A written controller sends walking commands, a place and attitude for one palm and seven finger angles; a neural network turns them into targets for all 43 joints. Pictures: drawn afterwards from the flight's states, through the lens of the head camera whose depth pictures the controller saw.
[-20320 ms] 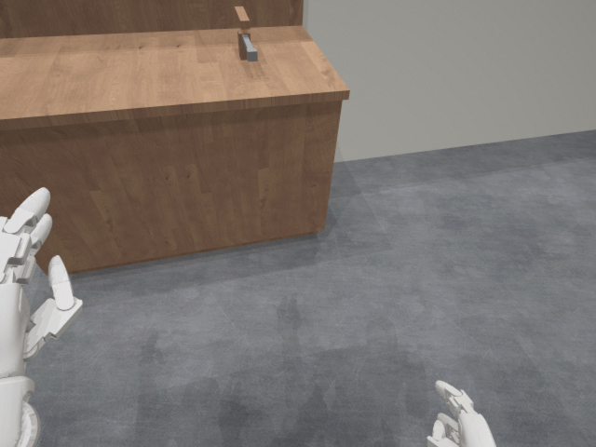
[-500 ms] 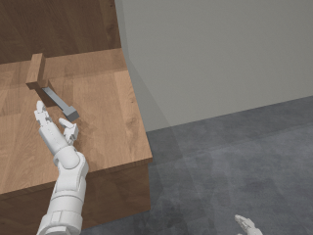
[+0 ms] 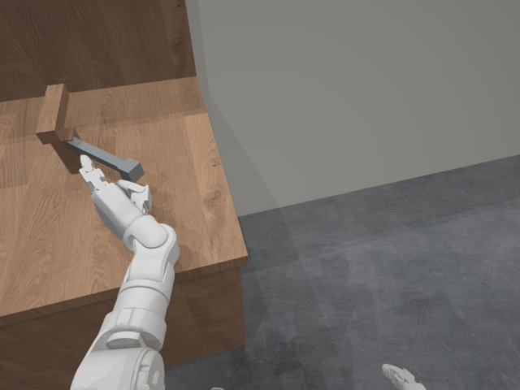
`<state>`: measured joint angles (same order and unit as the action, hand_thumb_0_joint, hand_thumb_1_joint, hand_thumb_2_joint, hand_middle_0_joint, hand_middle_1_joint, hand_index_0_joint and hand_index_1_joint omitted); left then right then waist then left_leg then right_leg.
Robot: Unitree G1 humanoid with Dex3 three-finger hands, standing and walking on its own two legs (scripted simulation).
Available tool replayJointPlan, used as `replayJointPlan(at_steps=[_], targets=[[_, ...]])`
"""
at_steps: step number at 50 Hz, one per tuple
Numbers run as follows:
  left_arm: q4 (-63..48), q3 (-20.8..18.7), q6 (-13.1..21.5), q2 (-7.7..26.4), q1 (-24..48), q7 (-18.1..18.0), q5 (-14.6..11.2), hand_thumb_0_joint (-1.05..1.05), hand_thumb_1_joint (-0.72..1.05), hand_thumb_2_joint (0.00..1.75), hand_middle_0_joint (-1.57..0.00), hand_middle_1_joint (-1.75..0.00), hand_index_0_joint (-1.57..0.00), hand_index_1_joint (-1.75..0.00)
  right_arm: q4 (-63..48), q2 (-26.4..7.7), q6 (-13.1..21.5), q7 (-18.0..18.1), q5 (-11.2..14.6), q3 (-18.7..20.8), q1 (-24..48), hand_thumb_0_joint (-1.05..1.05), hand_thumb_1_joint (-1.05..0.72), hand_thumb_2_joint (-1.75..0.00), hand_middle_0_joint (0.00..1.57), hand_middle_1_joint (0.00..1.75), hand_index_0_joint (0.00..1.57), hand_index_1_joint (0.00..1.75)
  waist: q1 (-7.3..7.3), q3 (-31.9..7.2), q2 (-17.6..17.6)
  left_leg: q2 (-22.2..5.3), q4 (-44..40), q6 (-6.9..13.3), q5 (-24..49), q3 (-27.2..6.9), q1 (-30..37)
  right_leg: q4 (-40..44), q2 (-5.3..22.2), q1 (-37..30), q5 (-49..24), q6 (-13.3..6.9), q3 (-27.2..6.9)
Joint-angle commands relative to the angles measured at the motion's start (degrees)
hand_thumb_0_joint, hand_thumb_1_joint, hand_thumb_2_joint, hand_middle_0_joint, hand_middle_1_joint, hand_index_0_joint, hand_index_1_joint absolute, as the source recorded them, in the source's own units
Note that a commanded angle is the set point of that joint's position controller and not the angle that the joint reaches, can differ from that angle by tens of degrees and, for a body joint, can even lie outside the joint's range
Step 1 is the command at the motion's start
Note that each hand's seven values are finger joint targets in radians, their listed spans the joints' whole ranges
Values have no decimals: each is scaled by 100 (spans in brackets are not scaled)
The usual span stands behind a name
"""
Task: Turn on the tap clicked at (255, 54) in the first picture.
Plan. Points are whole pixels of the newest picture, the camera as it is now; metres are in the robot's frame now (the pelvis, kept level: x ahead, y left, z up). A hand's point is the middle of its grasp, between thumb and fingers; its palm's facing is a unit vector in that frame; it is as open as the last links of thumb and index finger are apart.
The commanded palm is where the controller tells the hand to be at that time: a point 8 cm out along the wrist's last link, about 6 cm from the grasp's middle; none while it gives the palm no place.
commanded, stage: push the lever round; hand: left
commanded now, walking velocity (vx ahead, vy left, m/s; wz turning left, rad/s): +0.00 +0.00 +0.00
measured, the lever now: (131, 170) +0.44 +0.23 +0.08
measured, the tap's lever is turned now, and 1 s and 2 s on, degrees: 45 72 86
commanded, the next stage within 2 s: lift the hand up off the lever in 1.10 s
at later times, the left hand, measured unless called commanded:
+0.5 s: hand (162, 177) +0.44 +0.18 +0.07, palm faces +0.81 -0.58 -0.10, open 7.7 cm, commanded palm +0.39 +0.19 +0.08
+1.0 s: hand (174, 163) +0.48 +0.17 +0.07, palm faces +0.82 -0.56 -0.12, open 8.1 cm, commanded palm +0.43 +0.18 +0.08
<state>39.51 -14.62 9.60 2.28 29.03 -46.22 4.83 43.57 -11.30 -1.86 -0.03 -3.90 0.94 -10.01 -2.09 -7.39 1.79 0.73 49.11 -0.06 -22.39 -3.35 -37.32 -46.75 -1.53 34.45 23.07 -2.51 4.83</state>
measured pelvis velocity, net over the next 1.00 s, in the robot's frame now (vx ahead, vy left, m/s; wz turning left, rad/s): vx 0.01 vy -0.02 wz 0.00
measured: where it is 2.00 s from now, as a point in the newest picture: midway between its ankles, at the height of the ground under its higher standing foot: outside the picture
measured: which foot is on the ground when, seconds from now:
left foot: down 0.00-1.00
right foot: down 0.00-1.00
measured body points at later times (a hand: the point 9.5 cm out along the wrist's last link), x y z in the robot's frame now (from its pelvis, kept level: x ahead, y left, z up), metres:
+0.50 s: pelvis +0.01 -0.01 +0.00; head +0.05 -0.01 +0.44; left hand +0.40 +0.21 +0.08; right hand +0.09 -0.26 -0.14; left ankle +0.02 +0.12 -0.70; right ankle +0.00 -0.09 -0.70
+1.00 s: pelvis +0.01 -0.02 -0.01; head +0.07 -0.02 +0.44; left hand +0.43 +0.19 +0.08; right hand +0.07 -0.26 -0.15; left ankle +0.02 +0.12 -0.70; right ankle +0.00 -0.09 -0.70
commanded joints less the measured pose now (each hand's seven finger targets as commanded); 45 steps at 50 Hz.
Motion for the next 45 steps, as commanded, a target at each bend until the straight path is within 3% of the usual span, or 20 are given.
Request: replayJointPlan(at_steps=[1, 5, 9, 12, 14, 17, 19, 20, 23, 24, 25, 28, 29, 30, 33, 34, 36, 41, 44, 45], targets=[[-1031, 135, 404, 575, 2663, -163, 248, 0, 90, 90, -15, -15, -15, -15, -614, -722, 207, 19, -72, 261, 147, 0, -90, -90, 20, 30, 20, 30, -157, -1840, -7, -51, -511, 7, 1302, 42, 993, 701, 128, -664, -1284, 50, -260], [-558, 16, 352, 595, 2879, -281, 292, 0, 90, 90, -15, -15, -15, -15, -555, -734, 159, -23, -118, 252, 47, 0, -90, -90, 20, 30, 20, 30, -237, -1743, -197, -40, -472, 38, 1266, 68, 779, 688, 145, -622, -1334, 84, -259], [-375, -318, 355, 828, 2912, -410, 355, 0, 90, 90, -15, -15, -15, -15, -523, -743, 121, -61, -155, 299, -41, 0, -90, -90, 20, 30, 20, 30, -171, -1904, -187, -37, -407, 38, 1401, 101, 728, 664, 142, -738, -1549, 83, -277], [-446, -148, 372, 581, 2999, -448, 395, 0, 90, 90, -15, -15, -15, -15, -565, -704, 106, -148, -185, 302, -139, 0, -90, -90, 20, 30, 20, 30, -180, -2107, -34, -31, -341, 32, 1715, 142, 861, 560, 141, -770, -1902, 73, -247], [-338, -455, 334, 836, 2869, -496, 404, 0, 90, 90, -15, -15, -15, -15, -530, -742, 85, -154, -208, 318, -193, 0, -90, -90, 20, 30, 20, 30, -153, -2096, -141, -34, -310, 40, 1752, 151, 774, 564, 139, -840, -2018, 93, -256], [-285, -324, 314, 675, 3031, -518, 409, 0, 90, 90, -15, -15, -15, -15, -552, -716, 84, -186, -195, 324, -222, 0, -90, -90, 20, 30, 20, 30, -243, -1982, -330, -34, -334, 71, 1599, 173, 669, 628, 164, -851, -1971, 127, -267], [-292, -449, 309, 788, 3123, -565, 447, 0, 90, 90, -15, -15, -15, -15, -489, -749, 94, -194, -213, 342, -270, 0, -90, -90, 20, 30, 20, 30, -232, -1886, -250, -48, -359, 60, 1602, 144, 694, 639, 144, -790, -1907, 108, -244], [-410, -276, 329, 605, 3251, -569, 437, 0, 90, 90, -15, -15, -15, -15, -519, -725, 109, -219, -222, 332, -280, 0, -90, -90, 20, 30, 20, 30, -268, -2009, -179, -29, -349, 76, 1657, 163, 759, 614, 146, -800, -1982, 116, -247], [-187, -360, 306, 671, 3384, -616, 468, 0, 90, 90, -15, -15, -15, -15, -453, -722, 142, -232, -245, 338, -312, 0, -90, -90, 20, 30, 20, 30, -320, -1960, -309, -25, -299, 93, 1535, 169, 628, 631, 165, -766, -1962, 145, -257], [-130, -459, 314, 799, 3505, -639, 505, 0, 90, 90, -15, -15, -15, -15, -382, -746, 142, -224, -245, 343, -303, 0, -90, -90, 20, 30, 20, 30, -346, -1830, -209, -44, -329, 80, 1443, 135, 628, 657, 155, -640, -1757, 132, -251], [-130, -263, 327, 599, 3674, -642, 533, 0, 90, 90, -15, -15, -15, -15, -380, -713, 148, -247, -247, 330, -309, 0, -90, -90, 20, 30, 20, 30, -391, -1809, -47, -34, -348, 78, 1415, 129, 680, 648, 154, -552, -1653, 118, -235], [-121, -414, 369, 763, 3716, -694, 583, 0, 90, 90, -15, -15, -15, -15, -371, -714, 176, -267, -288, 353, -374, 0, -90, -90, 20, 30, 20, 30, -356, -2142, -3, -22, -246, 86, 1573, 161, 733, 581, 150, -635, -1878, 117, -252], [21, -535, 347, 864, 3614, -699, 596, 0, 90, 90, -15, -15, -15, -15, -325, -737, 159, -261, -295, 358, -401, 0, -90, -90, 20, 30, 20, 30, -333, -2070, -27, -30, -268, 70, 1594, 133, 711, 576, 132, -614, -1847, 106, -231], [39, -350, 350, 676, 3779, -685, 591, 0, 90, 90, -15, -15, -15, -15, -346, -713, 160, -272, -295, 337, -407, 0, -90, -90, 20, 30, 20, 30, -418, -2085, -23, -25, -268, 81, 1573, 147, 724, 555, 144, -563, -1843, 124, -226], [147, -359, 380, 686, 3942, -704, 614, 0, 90, 90, -15, -15, -15, -15, -337, -725, 172, -284, -311, 354, -470, 0, -90, -90, 20, 30, 20, 30, -442, -2129, -115, -27, -226, 88, 1657, 145, 702, 526, 140, -572, -1995, 130, -225], [167, -580, 382, 885, 3907, -729, 612, 0, 90, 90, -15, -15, -15, -15, -303, -753, 174, -277, -323, 370, -495, 0, -90, -90, 20, 30, 20, 30, -406, -2201, -118, -30, -207, 84, 1685, 135, 705, 508, 131, -584, -1986, 132, -225], [93, -513, 406, 831, 3930, -733, 642, 0, 90, 90, -15, -15, -15, -15, -347, -728, 157, -303, -328, 374, -546, 0, -90, -90, 20, 30, 20, 30, -382, -2361, -44, -20, -190, 81, 1826, 162, 745, 456, 138, -675, -2187, 132, -225], [468, -430, 398, 801, 4386, -753, 738, 0, 90, 90, -15, -15, -15, -15, -254, -742, 172, -307, -336, 360, -576, 0, -90, -90, 20, 30, 20, 30, -562, -1983, -170, -39, -212, 105, 1453, 121, 557, 521, 132, -357, -1741, 144, -213], [641, -706, 431, 1108, 4549, -804, 736, 0, 90, 90, -15, -15, -15, -15, -203, -779, 194, -291, -349, 364, -604, 0, -90, -90, 20, 30, 20, 30, -576, -2029, -173, -19, -186, 136, 1282, 133, 415, 560, 133, -364, -1631, 166, -272], [586, -614, 457, 1055, 4659, -805, 755, 0, 90, 90, -15, -15, -15, -15, -221, -767, 195, -297, -349, 365, -638, 0, -90, -90, 20, 30, 20, 30, -596, -2131, -60, -16, -193, 131, 1307, 147, 438, 528, 140, -378, -1664, 167, -281]])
